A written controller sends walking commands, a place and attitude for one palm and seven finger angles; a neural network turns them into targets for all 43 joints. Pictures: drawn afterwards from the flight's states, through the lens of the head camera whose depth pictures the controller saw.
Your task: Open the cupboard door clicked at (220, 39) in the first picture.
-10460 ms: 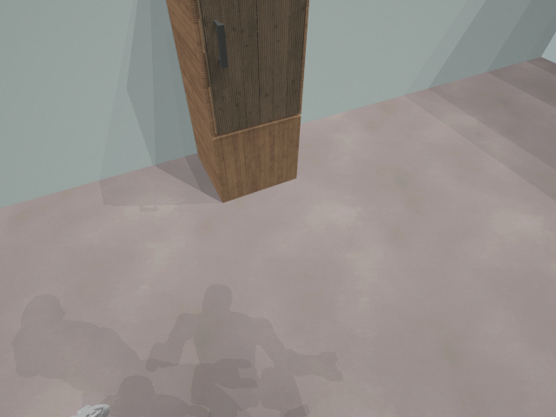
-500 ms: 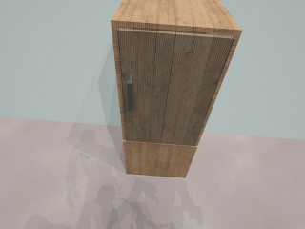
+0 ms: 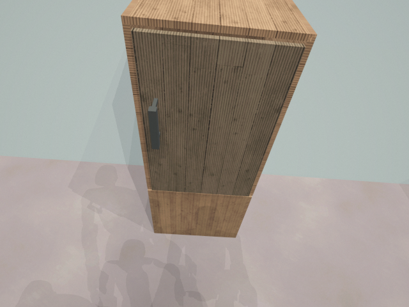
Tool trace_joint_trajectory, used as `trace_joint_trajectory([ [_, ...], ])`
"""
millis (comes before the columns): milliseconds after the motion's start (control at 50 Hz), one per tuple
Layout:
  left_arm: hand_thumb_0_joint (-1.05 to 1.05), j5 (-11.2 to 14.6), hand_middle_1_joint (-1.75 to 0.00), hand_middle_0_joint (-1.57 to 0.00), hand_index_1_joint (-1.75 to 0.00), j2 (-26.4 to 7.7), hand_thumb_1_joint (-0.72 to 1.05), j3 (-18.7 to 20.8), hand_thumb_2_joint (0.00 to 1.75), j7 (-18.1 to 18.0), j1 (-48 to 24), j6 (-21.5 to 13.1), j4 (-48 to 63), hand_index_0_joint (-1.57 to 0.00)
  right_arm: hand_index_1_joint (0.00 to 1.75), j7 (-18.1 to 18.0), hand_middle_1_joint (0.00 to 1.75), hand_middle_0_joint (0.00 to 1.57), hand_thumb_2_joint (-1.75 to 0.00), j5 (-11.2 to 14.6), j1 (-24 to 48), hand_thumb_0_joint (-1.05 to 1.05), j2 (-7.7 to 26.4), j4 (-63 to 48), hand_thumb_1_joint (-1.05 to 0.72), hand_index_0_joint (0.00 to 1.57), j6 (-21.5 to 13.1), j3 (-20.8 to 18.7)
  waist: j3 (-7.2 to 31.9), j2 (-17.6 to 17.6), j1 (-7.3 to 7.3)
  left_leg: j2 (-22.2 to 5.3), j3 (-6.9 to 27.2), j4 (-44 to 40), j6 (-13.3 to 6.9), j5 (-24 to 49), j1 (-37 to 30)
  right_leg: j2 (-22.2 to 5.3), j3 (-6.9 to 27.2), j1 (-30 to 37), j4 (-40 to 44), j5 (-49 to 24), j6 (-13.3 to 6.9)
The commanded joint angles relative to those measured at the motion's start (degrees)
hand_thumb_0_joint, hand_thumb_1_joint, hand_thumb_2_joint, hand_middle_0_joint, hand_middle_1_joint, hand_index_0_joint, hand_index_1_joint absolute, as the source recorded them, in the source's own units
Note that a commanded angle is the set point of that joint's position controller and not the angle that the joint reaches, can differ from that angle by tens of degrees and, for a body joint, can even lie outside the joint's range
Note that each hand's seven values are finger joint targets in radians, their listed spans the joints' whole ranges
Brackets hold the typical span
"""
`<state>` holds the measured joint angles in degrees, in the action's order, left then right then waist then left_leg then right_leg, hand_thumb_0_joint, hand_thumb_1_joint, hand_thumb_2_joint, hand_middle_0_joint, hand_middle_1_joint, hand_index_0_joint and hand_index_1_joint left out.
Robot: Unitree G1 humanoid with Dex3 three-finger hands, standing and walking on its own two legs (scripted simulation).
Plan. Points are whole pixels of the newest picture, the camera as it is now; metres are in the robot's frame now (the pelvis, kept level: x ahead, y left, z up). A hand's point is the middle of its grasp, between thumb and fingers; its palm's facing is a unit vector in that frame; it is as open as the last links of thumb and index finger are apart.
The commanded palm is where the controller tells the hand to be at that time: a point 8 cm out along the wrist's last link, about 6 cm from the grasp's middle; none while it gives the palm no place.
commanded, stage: come to a stop and stand still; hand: left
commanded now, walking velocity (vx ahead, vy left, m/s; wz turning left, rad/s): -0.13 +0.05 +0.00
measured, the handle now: (155, 124) +0.55 +0.17 +0.03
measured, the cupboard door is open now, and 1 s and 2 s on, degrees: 0 0 0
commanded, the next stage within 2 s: look again from close up in 0.92 s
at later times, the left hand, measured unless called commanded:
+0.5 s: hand out of the picture +0.04 +0.17 -0.17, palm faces +0.07 -0.97 -0.21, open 7.3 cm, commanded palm none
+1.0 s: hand out of the picture -0.03 +0.19 -0.16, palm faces +0.06 -0.97 -0.22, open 7.4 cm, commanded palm none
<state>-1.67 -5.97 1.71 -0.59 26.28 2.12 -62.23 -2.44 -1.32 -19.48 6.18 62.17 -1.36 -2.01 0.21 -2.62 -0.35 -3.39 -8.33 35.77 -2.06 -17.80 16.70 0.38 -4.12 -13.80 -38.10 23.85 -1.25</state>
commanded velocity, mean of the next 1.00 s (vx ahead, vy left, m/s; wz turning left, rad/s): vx -0.04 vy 0.02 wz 0.00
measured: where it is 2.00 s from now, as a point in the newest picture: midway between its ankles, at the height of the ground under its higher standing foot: outside the picture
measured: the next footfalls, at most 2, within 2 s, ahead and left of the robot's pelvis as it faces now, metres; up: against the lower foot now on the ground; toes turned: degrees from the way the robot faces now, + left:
none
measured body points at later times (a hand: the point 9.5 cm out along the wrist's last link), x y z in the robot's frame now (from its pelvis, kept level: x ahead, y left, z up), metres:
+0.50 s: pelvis +0.01 -0.01 +0.01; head +0.03 -0.01 +0.46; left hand +0.04 +0.22 -0.15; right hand +0.03 -0.24 -0.15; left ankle +0.01 +0.09 -0.73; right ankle +0.02 -0.13 -0.73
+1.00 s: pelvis -0.02 +0.01 +0.01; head -0.03 +0.01 +0.46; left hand -0.03 +0.24 -0.14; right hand +0.04 -0.22 -0.14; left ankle +0.01 +0.09 -0.73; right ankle +0.02 -0.13 -0.73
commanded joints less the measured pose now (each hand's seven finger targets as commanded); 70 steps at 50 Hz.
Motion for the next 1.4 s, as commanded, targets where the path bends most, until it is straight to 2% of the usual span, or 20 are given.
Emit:
trace_joint_trajectory([
  [0, 0.00, -0.25, -0.30, -0.20, -0.30, -1.93, 0.90, 0.72, 0.90, -0.21, -3.00, -1.31, 5.22, -0.20, 0.30, -0.95, 0.30, 0.20, -0.90, -0.25, -4.19, 0.00, 8.65, -0.88, -0.90, 0.20, -0.56, -1.08, -8.97, 11.90, 1.26, -17.54, 20.21, -23.22, -8.63, 9.14, -0.40, -5.37, 3.38, -12.50, -10.59, 2.82, 0.93],
  [40, 0.00, 0.39, -0.30, -0.20, -0.30, -0.13, 0.90, 0.23, 0.90, -0.53, 0.21, -1.98, 3.21, -0.20, 0.30, -0.88, 0.30, 0.20, -0.90, 0.01, -0.12, 0.00, 7.64, -1.50, -0.90, 0.20, -0.89, -0.54, -4.21, 8.54, -1.31, -12.73, 11.43, -16.84, -6.34, 22.85, -1.13, -4.79, 0.98, -2.36, 2.69, -4.96, 2.00],
  [60, 0.00, 0.45, -0.30, -0.20, -0.30, -0.27, 0.90, 0.19, 0.90, -0.80, 2.42, -2.23, 1.79, -0.20, 0.30, -0.83, 0.30, 0.20, -0.90, 0.32, 0.11, 0.00, 7.36, -1.25, -0.90, 0.20, -0.77, -0.65, -1.92, 6.46, -1.99, -10.24, 8.44, -12.91, -4.28, 22.80, -1.17, -3.91, -0.36, 2.79, 9.80, -13.61, 2.31],
  [100, 0.00, 0.39, -0.30, -0.20, -0.30, -3.91, 0.90, 0.49, 0.90, -1.53, 1.52, -3.11, 1.71, -0.20, 0.30, -0.36, 0.30, 0.20, -0.90, 1.03, -1.52, 0.00, 4.33, -1.27, -0.90, 0.20, -0.30, -0.58, -1.83, -1.88, -0.41, -4.06, 4.58, -8.77, 0.68, 10.65, 1.20, -8.80, 6.65, 5.71, 15.28, -26.48, 0.18],
  [120, 0.00, 0.67, -0.30, -0.20, -0.30, -5.42, 0.90, 0.31, 0.90, -1.75, -0.55, -3.21, 2.13, -0.20, 0.30, 0.17, 0.30, 0.20, -0.90, 1.09, -1.97, 0.00, 2.87, -1.07, -0.90, 0.20, 0.01, -0.25, -2.83, -0.88, 0.24, -2.35, 3.99, -10.24, 1.56, 6.00, 1.54, -10.99, 6.92, 5.22, 14.88, -30.44, -0.87],
  [140, 0.00, 0.59, -0.30, -0.20, -0.30, -5.54, 0.90, 0.12, 0.90, -1.92, -0.96, -3.26, 2.05, -0.20, 0.30, 0.21, 0.30, 0.20, -0.90, 0.97, -1.36, 0.00, 2.05, -0.56, -0.90, 0.20, 0.34, -0.03, -3.72, 0.06, 0.13, -2.20, 3.64, -9.86, 1.84, 9.71, 0.16, -11.32, 7.35, 4.40, 13.57, -36.88, -1.36],
  [160, 0.00, 0.57, -0.30, -0.20, -0.30, -6.12, 0.90, 0.27, 0.90, -2.10, -1.16, -3.48, 1.87, -0.20, 0.30, 0.14, 0.30, 0.20, -0.90, 0.96, -1.24, 0.00, 2.43, -0.33, -0.90, 0.20, 0.67, -0.21, -2.45, -2.77, 0.28, -2.12, 3.22, -8.24, 2.18, 11.10, -1.59, -11.25, 7.40, 4.47, 12.79, -42.44, -1.59],
  [200, 0.00, 0.69, -0.30, -0.20, -0.30, -7.18, 0.90, 0.56, 0.90, -2.41, -2.63, -3.34, 2.53, -0.20, 0.30, 0.23, 0.30, 0.20, -0.90, 1.06, -1.79, 0.00, 2.89, -0.16, -0.90, 0.20, 1.30, -0.62, -0.80, -3.04, 0.53, -1.78, 2.72, -6.75, 2.65, 9.69, -2.95, -12.51, 7.48, 5.30, 12.75, -46.32, -2.08],
  [340, 0.00, 0.49, -0.30, -0.20, -0.30, -9.13, 0.90, 1.69, 0.90, -2.57, -7.52, -2.21, 5.38, -0.20, 0.30, 0.67, 0.30, 0.20, -0.90, 0.73, -0.82, 0.00, 3.95, -1.58, -0.90, 0.20, 2.63, -1.26, -1.47, -2.26, 0.70, -1.63, 3.58, -5.06, 2.67, 11.06, -4.18, -13.35, 7.65, 1.87, 14.50, -34.10, -3.65],
  [480, 0.00, 0.38, -0.30, -0.20, -0.30, -7.67, 0.90, 1.20, 0.90, -2.00, -8.91, -1.75, 6.19, -0.20, 0.30, 1.05, 0.30, 0.20, -0.90, 0.39, 2.01, 0.00, 6.66, -3.15, -0.90, 0.20, 1.72, -1.08, -2.13, 3.43, -0.11, -4.69, 7.33, -12.76, 0.81, 11.02, -2.74, -7.48, 4.05, 1.43, 13.92, -17.43, 0.06],
  [500, 0.00, 0.57, -0.30, -0.20, -0.30, -10.24, 0.90, 0.33, 0.90, -3.99, -4.88, -2.34, 3.95, -0.20, 0.30, 1.23, 0.30, 0.20, -0.90, 1.21, 7.33, 0.00, 10.12, -7.40, -0.90, 0.20, 0.74, -0.95, -2.62, 4.61, -1.44, -4.85, 4.65, -2.57, 2.53, 11.74, -2.09, -10.88, 7.41, 0.20, 13.11, -31.93, -0.72],
  [520, 0.00, 0.42, -0.30, -0.20, -0.30, -12.17, 0.90, 0.42, 0.90, -3.65, -6.96, -3.50, 5.25, -0.20, 0.30, 1.52, 0.30, 0.20, -0.90, 1.03, 6.31, 0.00, 7.97, -9.25, -0.90, 0.20, 0.78, -0.29, -0.25, 3.78, 0.91, -2.52, 4.48, -3.48, 2.91, 7.87, -2.50, -14.12, 8.74, 1.17, 12.56, -39.07, -2.11],
  [540, 0.00, 0.37, -0.30, -0.20, -0.30, -12.45, 0.90, 0.46, 0.90, -3.23, -8.88, -3.83, 6.72, -0.20, 0.30, 1.67, 0.30, 0.20, -0.90, 0.71, 0.96, 0.00, 6.56, -8.35, -0.90, 0.20, 0.70, -0.22, 5.65, 1.92, 2.46, -1.80, 5.48, -6.45, 2.21, 4.45, -4.19, -13.44, 7.37, 3.67, 10.20, -30.29, -2.98],
  [560, 0.00, 0.47, -0.30, -0.20, -0.30, -11.58, 0.90, 0.49, 0.90, -2.82, -10.49, -3.43, 7.45, -0.20, 0.30, 1.70, 0.30, 0.20, -0.90, 0.45, 0.80, 0.00, 7.77, -8.31, -0.90, 0.20, 0.53, -0.30, 5.52, 3.39, 1.90, -2.74, 6.94, -8.18, 1.51, 8.56, -4.45, -10.72, 4.99, 2.84, 8.86, -22.41, -2.23],
  [600, 0.00, 0.49, -0.30, -0.20, -0.30, -10.48, 0.90, 0.04, 0.90, -2.20, -10.36, -2.40, 7.99, -0.20, 0.30, 1.57, 0.30, 0.20, -0.90, 0.34, 3.41, 0.00, 9.34, -9.50, -0.90, 0.20, 0.62, -0.32, -0.78, 7.28, 0.60, -4.89, 10.23, -12.82, -0.09, 4.96, -0.10, -6.80, 2.60, -0.71, 10.00, -8.08, -0.62],
  [640, 0.00, 0.15, -0.30, -0.20, -0.30, -9.71, 0.90, -0.29, 0.90, -1.76, -9.62, -1.75, 7.88, -0.20, 0.30, 1.61, 0.30, 0.20, -0.90, 0.07, 4.37, 0.00, 10.35, -10.72, -0.90, 0.20, 0.76, -0.34, -5.48, 7.54, 0.10, -5.59, 12.66, -17.74, -0.76, -4.89, 5.33, -5.27, 1.24, -0.87, 9.43, -5.47, -0.26],
  [680, 0.00, -0.01, -0.30, -0.20, -0.30, -8.99, 0.90, -0.50, 0.90, -1.47, -8.35, -1.52, 7.78, -0.20, 0.30, 1.71, 0.30, 0.20, -0.90, -0.08, 4.74, 0.00, 11.36, -11.30, -0.90, 0.20, 0.97, -0.59, -7.34, 5.35, -0.13, -5.32, 13.36, -20.62, -0.88, -12.74, 8.15, -4.84, 0.86, -0.73, 9.20, -5.50, -0.18],
  [740, 0.00, -0.13, -0.30, -0.20, -0.30, -8.95, 0.90, -0.61, 0.90, -1.27, -6.63, -1.65, 7.84, -0.20, 0.30, 1.79, 0.30, 0.20, -0.90, -0.10, 4.79, 0.00, 11.67, -11.47, -0.90, 0.20, 0.86, -0.56, -5.71, 5.72, -0.39, -5.22, 13.57, -21.69, -1.11, -13.75, 7.40, -4.82, 0.78, -0.12, 9.33, -6.61, -0.07],
  [900, 0.00, 0.14, -0.30, -0.20, -0.30, -9.29, 0.90, -1.03, 0.90, -1.13, -5.72, -2.69, 6.86, -0.20, 0.30, 1.87, 0.30, 0.20, -0.90, 0.17, 2.94, 0.00, 11.29, -9.47, -0.90, 0.20, 0.28, 0.06, -3.56, 2.28, 0.42, -3.87, 11.32, -19.37, -0.52, -7.27, 2.36, -6.56, 3.34, -1.64, 13.74, -7.78, -0.05],
  [1380, 0.00, 0.84, -0.30, -0.20, -0.30, -7.71, 0.90, -1.33, 0.90, -1.56, -5.02, -3.58, 1.42, -0.20, 0.30, 1.38, 0.30, 0.20, -0.90, 0.53, -0.92, 0.00, 6.35, -0.25, -0.90, 0.20, -0.20, 1.47, -4.44, 3.17, 0.14, -2.67, 7.74, -16.90, 1.02, 2.68, -0.43, -7.92, 4.28, 0.07, 17.88, -9.03, -0.59],
])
